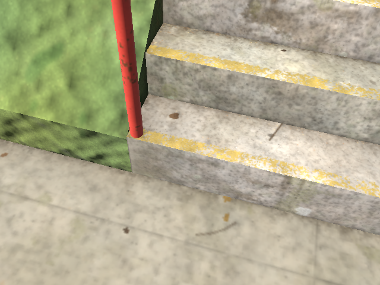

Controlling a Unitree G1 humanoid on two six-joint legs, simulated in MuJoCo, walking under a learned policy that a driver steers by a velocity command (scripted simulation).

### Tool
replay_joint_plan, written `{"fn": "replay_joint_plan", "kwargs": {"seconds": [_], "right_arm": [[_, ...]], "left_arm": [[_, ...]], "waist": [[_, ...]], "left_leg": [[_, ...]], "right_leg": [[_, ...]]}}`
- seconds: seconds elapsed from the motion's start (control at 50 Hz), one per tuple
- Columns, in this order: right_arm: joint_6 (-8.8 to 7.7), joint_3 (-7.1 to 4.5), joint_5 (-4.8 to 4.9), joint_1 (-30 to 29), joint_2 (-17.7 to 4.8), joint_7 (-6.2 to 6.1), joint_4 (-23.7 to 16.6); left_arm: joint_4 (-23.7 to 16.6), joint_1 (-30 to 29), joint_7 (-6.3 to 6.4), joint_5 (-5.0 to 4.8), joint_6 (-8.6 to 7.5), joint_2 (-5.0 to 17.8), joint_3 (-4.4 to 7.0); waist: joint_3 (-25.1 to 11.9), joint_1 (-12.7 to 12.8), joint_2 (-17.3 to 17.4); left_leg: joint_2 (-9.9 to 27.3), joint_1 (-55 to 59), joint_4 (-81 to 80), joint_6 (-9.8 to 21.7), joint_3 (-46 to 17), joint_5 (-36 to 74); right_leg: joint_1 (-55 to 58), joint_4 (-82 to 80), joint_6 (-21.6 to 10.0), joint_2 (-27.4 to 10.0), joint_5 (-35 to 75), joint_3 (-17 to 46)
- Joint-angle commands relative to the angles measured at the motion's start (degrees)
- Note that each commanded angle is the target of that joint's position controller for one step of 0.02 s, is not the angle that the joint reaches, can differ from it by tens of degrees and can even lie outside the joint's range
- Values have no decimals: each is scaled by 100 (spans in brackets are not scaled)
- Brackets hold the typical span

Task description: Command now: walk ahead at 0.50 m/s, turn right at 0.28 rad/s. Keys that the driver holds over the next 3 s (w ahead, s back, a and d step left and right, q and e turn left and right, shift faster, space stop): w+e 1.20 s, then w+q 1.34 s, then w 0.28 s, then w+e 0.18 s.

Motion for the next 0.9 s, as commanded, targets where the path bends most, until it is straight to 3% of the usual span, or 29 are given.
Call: {"fn": "replay_joint_plan", "kwargs": {"seconds": [0.02, 0.1, 0.2, 0.28, 0.34, 0.4, 0.42, 0.44, 0.46, 0.48, 0.5, 0.52, 0.54, 0.56, 0.58, 0.62, 0.68, 0.72, 0.76, 0.78, 0.8, 0.84, 0.86, 0.88, 0.9], "right_arm": [[-122, -77, -78, 129, -401, 0, -86], [-148, -144, -117, 361, -653, -120, 88], [-84, -145, -92, 550, -788, -271, 140], [34, -193, -17, 1000, -917, -306, 279], [159, -228, 44, 1102, -1003, -319, 306], [266, -289, 34, 848, -1244, -373, 174], [334, -273, -3, 760, -1259, -403, 134], [356, -252, 25, 621, -1268, -425, 38], [268, -146, -108, 704, -975, -405, -140], [0, 100, -82, 1013, -232, -281, -467], [-291, -53, 173, 278, -881, -159, -567], [-402, -53, 282, -154, -941, -114, -758], [-397, -49, 180, -89, -883, -151, -678], [-325, -111, 45, 9, -972, -197, -628], [-224, -140, 3, 116, -995, -211, -633], [-106, -109, -111, 332, -820, -189, -625], [-63, 24, -142, -407, -513, -237, -861], [-46, 61, -106, -847, -535, -281, -1013], [-52, 67, 13, -1140, -667, -328, -1170], [-10, 121, 54, -816, -548, -332, -1023], [4, 105, 62, -737, -667, -327, -1026], [-31, 10, -10, -682, -913, -310, -1075], [-108, -46, -105, -340, -996, -274, -1022], [-179, -132, -184, 317, -1134, -266, -884], [-207, -212, -330, 1194, -1524, -297, -818]], "left_arm": [[-232, 317, 45, 1, 103, 277, 144], [-427, -113, 62, 35, 230, 297, 215], [-738, -938, -83, 88, 168, 199, 187], [-1103, -1692, -207, 77, 143, 143, 104], [-1405, -2026, -360, 59, 119, 74, 63], [-1500, -1550, -446, 40, 148, 368, 189], [-1403, -921, -473, 19, 143, 615, 302], [-1179, -13, -414, 40, 129, 956, 478], [-1011, 611, -257, 83, 151, 1445, 622], [-1191, 446, -239, 165, 72, 1852, 663], [-1144, 667, -207, 203, 41, 1335, 516], [-1204, 310, -159, 208, -9, 1102, 452], [-1303, -199, -176, 150, -36, 959, 398], [-1400, -562, -161, 119, -35, 800, 342], [-1458, -723, -137, 151, -31, 723, 293], [-1510, -868, -110, 156, -63, 878, 309], [-1539, -794, -18, 75, -56, 1071, 359], [-1494, -568, 5, 68, -28, 1165, 386], [-1474, -331, -21, 59, 13, 1158, 391], [-1420, -266, -19, 89, 90, 1036, 355], [-1457, -297, -9, 62, 138, 942, 329], [-1548, -567, 37, 101, 160, 844, 284], [-1678, -766, 43, 115, 173, 860, 263], [-1750, -884, 44, 136, 146, 695, 201], [-1898, -859, 45, 262, 103, 236, 30]], "waist": [[-292, 54, 752], [3, 63, 543], [187, -151, 440], [425, -436, 341], [463, -446, 340], [-61, 7, 762], [-405, 377, 827], [-881, 885, 664], [-1322, 936, -270], [-2027, 371, -1431], [-2117, 752, -485], [-1429, 664, -322], [-948, 299, 316], [-721, 78, 418], [-595, -100, 372], [-494, -343, 256], [-271, -167, 41], [-330, 67, -223], [-461, 246, -300], [-711, 219, -558], [-641, 173, -598], [-581, -31, -607], [-765, -280, -631], [-1084, -586, -590], [-1727, -791, 389]], "left_leg": [[1517, 792, -1825, 687, -1374, 300], [1478, 918, -2019, 684, -614, 1105], [1405, 1355, -2127, 486, 69, 1427], [1647, 2255, -1984, 493, 310, 1643], [1817, 2799, -1536, 439, 516, 2551], [1794, 2805, -358, 259, 778, 5348], [1724, 2638, 515, 187, 800, 5797], [1508, 1977, 1843, 4, 879, 5326], [1110, 262, 3660, -239, 809, 2112], [-246, -2154, 5587, -519, -82, -2366], [45, -2704, 5773, -306, -1176, -2175], [328, -2921, 5342, -151, -1142, -1542], [607, -2545, 4771, -172, -1094, -1179], [751, -2106, 4303, -271, -1055, -1051], [843, -1705, 4081, -347, -1063, -1012], [760, -1273, 3483, -555, -903, -951], [407, -854, 1929, -736, -566, -64], [184, -708, 1011, -765, -546, 694], [62, -612, 545, -802, -577, 1100], [9, -382, 893, -845, -580, 811], [47, -356, 825, -788, -702, 562], [-6, -21, 379, -613, -754, 276], [-81, 433, 4, -455, -598, 520], [193, 1388, -305, -228, -778, 722], [1542, 2887, -311, 252, -2185, 1759]], "right_leg": [[-802, -2, -56, -589, 610, 338], [-1508, -603, 25, -545, 1508, 516], [-1667, -2069, 96, -400, 2574, 168], [-2075, -2779, 1, -401, 2402, -150], [-2086, -3099, -104, -260, 1800, -524], [-856, -3113, -408, 298, 991, -1052], [-62, -3224, -579, 511, 835, -1100], [1393, -3791, -821, 701, 1253, -960], [3121, -3801, -1144, -279, 1564, 578], [4803, -4675, -2439, -1739, 1037, 4160], [4892, -5094, -2127, -1609, 1028, 4095], [4247, -5143, -1838, -1427, 1443, 3152], [3260, -5200, -1619, -1188, 2133, 2465], [2517, -5287, -1499, -1036, 2671, 2024], [1987, -5426, -1449, -921, 2946, 1819], [1279, -5529, -1499, -761, 3452, 1504], [594, -5533, -1277, -253, 3449, 822], [690, -5343, -1040, -84, 3165, 745], [955, -5086, -867, -149, 2780, 981], [1141, -4867, -849, -349, 2490, 1201], [1139, -4727, -791, -377, 2254, 1403], [1169, -4339, -671, -418, 2241, 1787], [1264, -3792, -555, -212, 2924, 1718], [928, -2847, -342, 141, 3120, 1509], [-93, -960, -33, 625, 1167, 996]]}}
